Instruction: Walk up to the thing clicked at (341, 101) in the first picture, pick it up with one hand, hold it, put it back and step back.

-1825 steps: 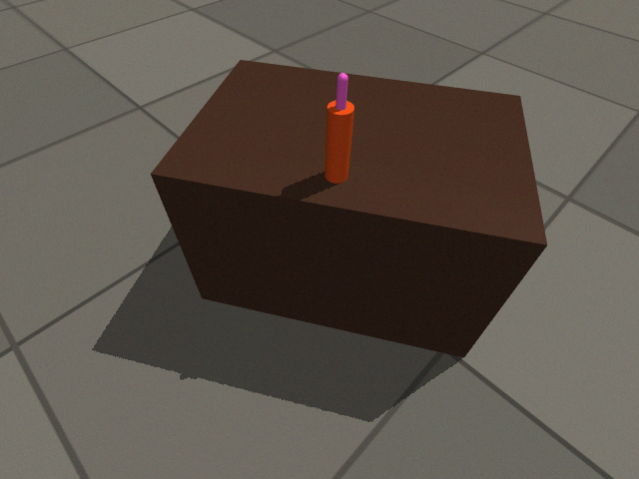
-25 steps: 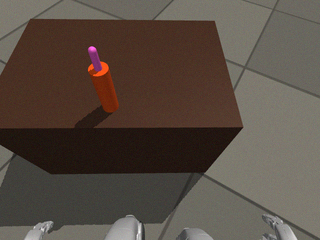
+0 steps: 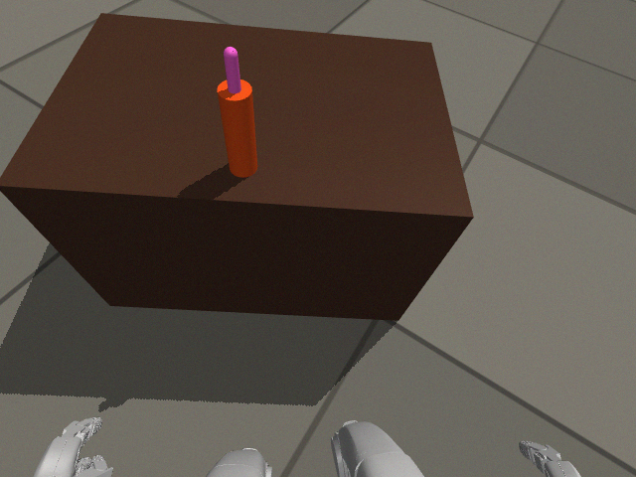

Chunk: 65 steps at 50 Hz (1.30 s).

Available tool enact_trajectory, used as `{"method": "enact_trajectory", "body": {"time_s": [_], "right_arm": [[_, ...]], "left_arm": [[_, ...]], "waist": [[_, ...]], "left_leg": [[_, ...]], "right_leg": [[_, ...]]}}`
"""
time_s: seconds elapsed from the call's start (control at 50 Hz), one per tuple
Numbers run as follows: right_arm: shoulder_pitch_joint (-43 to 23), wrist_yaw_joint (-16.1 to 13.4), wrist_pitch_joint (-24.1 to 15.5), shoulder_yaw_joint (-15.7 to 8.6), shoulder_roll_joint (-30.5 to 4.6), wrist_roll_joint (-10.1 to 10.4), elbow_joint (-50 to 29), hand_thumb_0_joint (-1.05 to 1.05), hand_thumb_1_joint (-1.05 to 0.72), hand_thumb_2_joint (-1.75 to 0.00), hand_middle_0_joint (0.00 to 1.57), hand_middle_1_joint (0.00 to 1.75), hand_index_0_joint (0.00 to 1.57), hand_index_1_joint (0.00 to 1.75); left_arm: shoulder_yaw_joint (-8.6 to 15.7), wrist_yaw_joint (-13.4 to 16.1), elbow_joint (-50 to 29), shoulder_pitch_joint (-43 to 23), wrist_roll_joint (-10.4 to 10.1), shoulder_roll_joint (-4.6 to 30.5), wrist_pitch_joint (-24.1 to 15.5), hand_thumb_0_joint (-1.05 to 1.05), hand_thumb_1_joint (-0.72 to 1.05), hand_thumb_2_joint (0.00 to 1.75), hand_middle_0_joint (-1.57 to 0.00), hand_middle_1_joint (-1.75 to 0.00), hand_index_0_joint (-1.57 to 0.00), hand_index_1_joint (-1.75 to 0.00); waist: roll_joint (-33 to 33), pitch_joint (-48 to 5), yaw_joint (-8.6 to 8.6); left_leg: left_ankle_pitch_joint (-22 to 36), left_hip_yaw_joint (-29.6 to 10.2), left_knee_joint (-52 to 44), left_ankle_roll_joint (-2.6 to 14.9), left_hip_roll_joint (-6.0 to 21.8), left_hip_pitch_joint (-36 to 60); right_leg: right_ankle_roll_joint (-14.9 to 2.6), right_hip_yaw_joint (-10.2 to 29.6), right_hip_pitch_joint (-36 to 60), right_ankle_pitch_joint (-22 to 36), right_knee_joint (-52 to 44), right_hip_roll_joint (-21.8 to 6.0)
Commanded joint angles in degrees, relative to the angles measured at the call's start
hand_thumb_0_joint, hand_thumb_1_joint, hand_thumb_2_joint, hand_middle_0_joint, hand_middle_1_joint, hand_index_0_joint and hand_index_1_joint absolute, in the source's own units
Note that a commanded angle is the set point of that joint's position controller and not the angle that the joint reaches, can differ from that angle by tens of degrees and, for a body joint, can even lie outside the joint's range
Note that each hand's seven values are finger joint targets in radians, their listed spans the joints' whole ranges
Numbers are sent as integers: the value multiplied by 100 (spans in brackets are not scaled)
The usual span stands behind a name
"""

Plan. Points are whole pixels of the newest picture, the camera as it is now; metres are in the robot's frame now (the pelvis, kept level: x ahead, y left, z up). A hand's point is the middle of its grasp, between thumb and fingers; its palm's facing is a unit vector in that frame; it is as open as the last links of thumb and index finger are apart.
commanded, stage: step back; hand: left
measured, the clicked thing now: (237, 116) +0.68 +0.16 -0.03
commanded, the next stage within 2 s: none
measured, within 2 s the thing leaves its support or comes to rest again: neither
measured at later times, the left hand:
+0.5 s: hand out of the picture -0.04 +0.24 -0.14, palm faces -0.02 -0.91 -0.42, open 7.4 cm
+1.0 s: hand out of the picture -0.26 +0.20 -0.15, palm faces -0.04 -0.91 -0.41, open 7.4 cm
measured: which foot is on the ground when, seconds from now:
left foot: down 0.00-0.24, up 0.26-0.52, down 0.54-0.92, up 0.94-1.00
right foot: up 0.00-0.20, down 0.22-0.56, up 0.58-0.88, down 0.90-1.00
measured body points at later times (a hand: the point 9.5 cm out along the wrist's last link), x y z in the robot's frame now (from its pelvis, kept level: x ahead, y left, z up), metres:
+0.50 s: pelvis -0.15 -0.03 -0.01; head -0.10 -0.04 +0.44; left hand -0.04 +0.28 -0.11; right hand -0.08 -0.35 -0.13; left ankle -0.18 +0.08 -0.70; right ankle -0.12 -0.16 -0.73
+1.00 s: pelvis -0.33 -0.07 -0.01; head -0.28 -0.09 +0.44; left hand -0.25 +0.24 -0.12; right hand -0.20 -0.40 -0.12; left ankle -0.25 +0.07 -0.69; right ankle -0.34 -0.19 -0.73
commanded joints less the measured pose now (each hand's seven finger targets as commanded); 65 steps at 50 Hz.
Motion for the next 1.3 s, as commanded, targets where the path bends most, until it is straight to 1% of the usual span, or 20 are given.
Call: {"method": "enact_trajectory", "body": {"time_s": [0.0,0.18,0.22,0.24,0.32,0.48,0.52,0.56,0.6,0.84,0.88,0.9,0.92,0.98,1.1,1.16,1.2,1.22,1.24,1.28], "right_arm": [[41,-148,-157,-482,-1483,7,-566,0,-90,-90,20,30,20,30],[-288,-101,64,-523,-1760,63,-751,0,-90,-90,20,30,20,30],[-154,-110,51,-351,-1121,149,-909,0,-90,-90,20,30,20,30],[-519,-207,64,-449,-1333,108,-927,0,-90,-90,20,30,20,30],[302,-171,22,-418,-1343,194,-496,0,-90,-90,20,30,20,30],[649,-119,-116,-376,-1097,53,-371,0,-90,-90,20,30,20,30],[636,-144,-158,-542,-1600,-31,-312,0,-90,-90,20,30,20,30],[369,-95,-145,-688,-2417,-19,-487,0,-90,-90,20,30,20,30],[43,-170,-172,-496,-1863,-6,-444,0,-90,-90,20,30,20,30],[-270,-78,126,-482,-1789,58,-655,0,-90,-90,20,30,20,30],[-174,-52,114,-300,-1180,84,-740,0,-90,-90,20,30,20,30],[-520,-170,109,-345,-1134,102,-885,0,-90,-90,20,30,20,30],[-519,-208,136,-444,-1352,103,-786,0,-90,-90,20,30,20,30],[37,-144,71,-386,-1315,139,-404,0,-90,-90,20,30,20,30],[-243,-29,-58,-358,-1255,-11,-360,0,-90,-90,20,30,20,30],[209,18,-153,-393,-1146,10,43,0,-90,-90,20,30,20,30],[667,-5,-226,-514,-1352,-78,313,0,-90,-90,20,30,20,30],[340,6,-253,-530,-1828,-61,213,0,-90,-90,20,30,20,30],[105,34,-256,-593,-2104,-47,130,0,-90,-90,20,30,20,30],[-323,25,-347,-392,-1544,-55,65,0,-90,-90,20,30,20,30]], "left_arm": [[338,2,-396,338,43,983,-152,0,90,90,-20,-30,-20,-30],[349,-112,142,1362,97,908,-249,0,90,90,-20,-30,-20,-30],[556,-128,-117,980,191,1737,-296,0,90,90,-20,-30,-20,-30],[591,-94,-361,584,217,2144,-279,0,90,90,-20,-30,-20,-30],[384,12,-561,-493,194,1344,-330,0,90,90,-20,-30,-20,-30],[284,78,-610,71,66,1270,-189,0,90,90,-20,-30,-20,-30],[166,24,-683,206,30,883,-108,0,90,90,-20,-30,-20,-30],[262,121,-732,-369,46,1085,-101,0,90,90,-20,-30,-20,-30],[260,94,-537,-168,-59,992,-50,0,90,90,-20,-30,-20,-30],[226,-47,123,974,59,845,-253,0,90,90,-20,-30,-20,-30],[402,-25,134,936,223,1467,-329,0,90,90,-20,-30,-20,-30],[549,-24,-72,521,211,2129,-280,0,90,90,-20,-30,-20,-30],[508,3,-204,216,193,2084,-320,0,90,90,-20,-30,-20,-30],[301,52,-253,-418,213,1330,-426,0,90,90,-20,-30,-20,-30],[367,12,-24,486,223,1481,-512,0,90,90,-20,-30,-20,-30],[276,-47,-16,152,155,1443,-451,0,90,90,-20,-30,-20,-30],[94,-75,18,287,141,972,-417,0,90,90,-20,-30,-20,-30],[30,-85,26,12,16,769,-433,0,90,90,-20,-30,-20,-30],[215,-47,144,-264,95,1279,-439,0,90,90,-20,-30,-20,-30],[160,-147,338,183,0,1058,-476,0,90,90,-20,-30,-20,-30]], "waist": [[944,-1178,-64],[1343,-1635,233],[-965,-1117,142],[-1426,-861,478],[-690,-754,-206],[-727,-1483,47],[432,-1550,163],[1452,-1314,-249],[563,-1308,78],[1528,-1868,229],[-96,-1482,185],[-1290,-1127,475],[-1048,-687,379],[-369,-778,-122],[-770,-1001,479],[-717,-956,152],[219,-1135,-32],[1434,-1000,-81],[1111,-508,-186],[693,-468,179]], "left_leg": [[2848,-1196,-826,1183,1430,1137],[1095,-821,-221,596,1145,-106],[-1394,-236,1345,-130,-405,-1934],[-2083,-601,2716,-256,-447,-1446],[-1144,-684,3579,-240,-626,-961],[-247,235,-816,-122,-185,-182],[1826,-1367,-1304,249,920,978],[2912,-3174,-1308,1691,2485,52],[3443,-1789,-871,1224,1694,374],[1855,-926,-238,746,1238,527],[-208,-471,950,74,146,-1471],[-1948,-462,2173,-213,-523,-1567],[-2011,-1009,3059,-273,-266,-1336],[-1130,-770,3373,-233,-521,-1133],[-1571,-237,1218,-309,-80,-1189],[-994,179,-787,-148,-143,420],[-1016,-924,-1521,121,331,1796],[-2811,-2935,-2178,758,1605,1041],[-3444,-3249,-2396,1254,2047,-345],[-2242,-2150,-2055,972,1447,-80]], "right_leg": [[249,43,-198,26,-26,-164],[-115,-954,2160,1374,-4417,-600],[-786,1573,2052,1237,-4944,-2223],[-1723,2401,570,1493,-5296,-3197],[-1093,206,573,2931,-4430,-1978],[-889,-26,2488,4451,-2931,-1913],[-336,-348,907,2560,-2188,-1279],[-29,-119,351,-916,-297,-405],[-125,413,57,-457,415,-181],[-95,-1086,1761,1152,-4360,-536],[-473,823,2398,1191,-4730,-1703],[-1535,2030,982,1351,-5175,-3043],[-1791,2337,117,1344,-5365,-3335],[-1119,277,696,2716,-4437,-2099],[-1152,639,2137,965,-4478,-2215],[-929,347,1214,599,-4367,-2053],[-473,-152,3,401,-3354,-1616],[-64,-992,-417,-78,-2586,-815],[-57,-622,183,-432,-1899,-1020],[-67,-507,377,201,-1961,-1034]]}}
